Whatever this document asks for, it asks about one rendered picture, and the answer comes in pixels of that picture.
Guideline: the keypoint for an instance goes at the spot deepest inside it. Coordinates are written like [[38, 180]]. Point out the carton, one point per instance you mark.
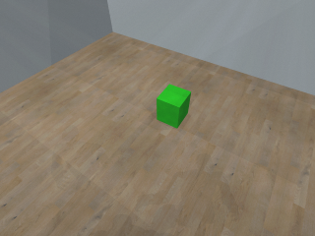
[[173, 105]]

